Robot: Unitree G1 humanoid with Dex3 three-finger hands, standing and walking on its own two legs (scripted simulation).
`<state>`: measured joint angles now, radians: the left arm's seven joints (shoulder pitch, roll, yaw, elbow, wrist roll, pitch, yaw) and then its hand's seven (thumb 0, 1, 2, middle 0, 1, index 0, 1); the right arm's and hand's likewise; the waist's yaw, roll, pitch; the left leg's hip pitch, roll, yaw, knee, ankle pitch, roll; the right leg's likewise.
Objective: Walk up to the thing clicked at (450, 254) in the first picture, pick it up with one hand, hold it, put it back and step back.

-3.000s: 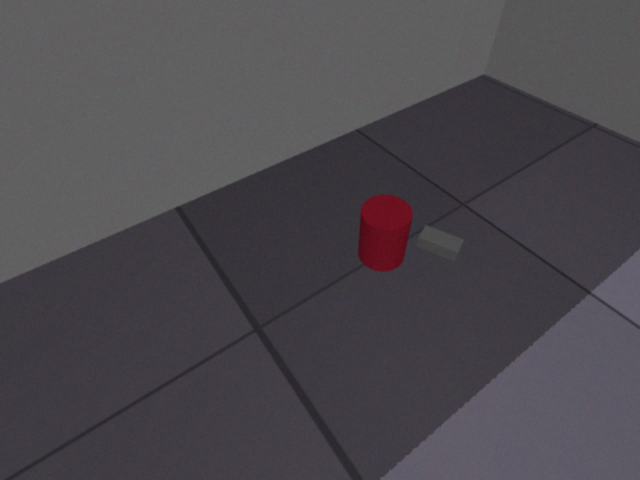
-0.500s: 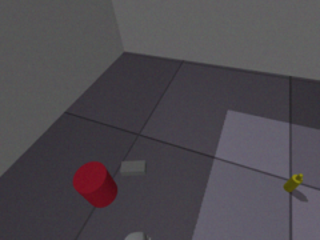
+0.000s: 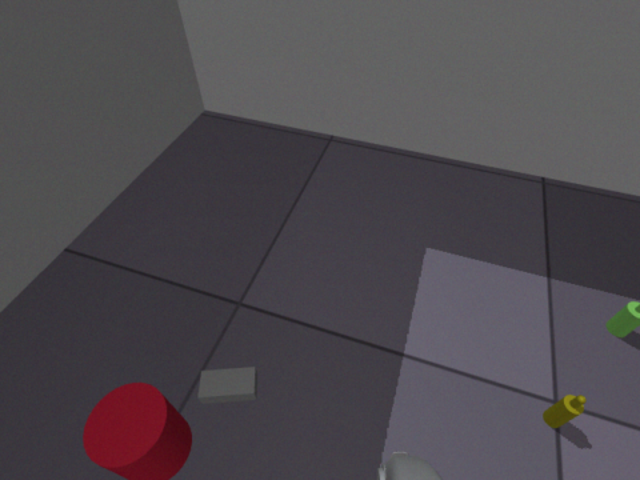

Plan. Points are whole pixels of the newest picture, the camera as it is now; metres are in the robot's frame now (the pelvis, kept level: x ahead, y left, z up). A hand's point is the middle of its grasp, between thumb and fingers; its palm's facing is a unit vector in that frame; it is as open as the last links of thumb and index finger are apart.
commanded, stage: walk up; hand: left
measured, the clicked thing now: (229, 385) +0.52 +0.30 -0.74
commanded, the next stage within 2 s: stand in 2.00 s
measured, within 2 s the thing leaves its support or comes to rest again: neither
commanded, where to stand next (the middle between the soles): +0.17 +0.02 m, yaw +2 degrees
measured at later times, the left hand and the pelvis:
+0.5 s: hand out of the picture +0.14 +0.26 -0.15, palm faces +0.00 -0.90 -0.44, open 7.4 cm; pelvis +0.08 -0.02 -0.02, yaw +2 degrees
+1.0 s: hand out of the picture +0.13 +0.27 -0.15, palm faces +0.03 -0.93 -0.38, open 7.4 cm; pelvis +0.09 +0.00 +0.00, yaw +3 degrees
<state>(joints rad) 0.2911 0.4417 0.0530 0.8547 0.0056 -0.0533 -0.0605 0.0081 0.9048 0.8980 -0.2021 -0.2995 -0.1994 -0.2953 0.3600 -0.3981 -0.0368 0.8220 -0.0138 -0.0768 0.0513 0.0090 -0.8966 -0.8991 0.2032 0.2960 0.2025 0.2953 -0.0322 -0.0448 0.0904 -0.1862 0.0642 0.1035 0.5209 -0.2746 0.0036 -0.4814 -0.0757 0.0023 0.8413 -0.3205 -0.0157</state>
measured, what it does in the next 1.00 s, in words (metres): steps on the spot: right foot, then left foot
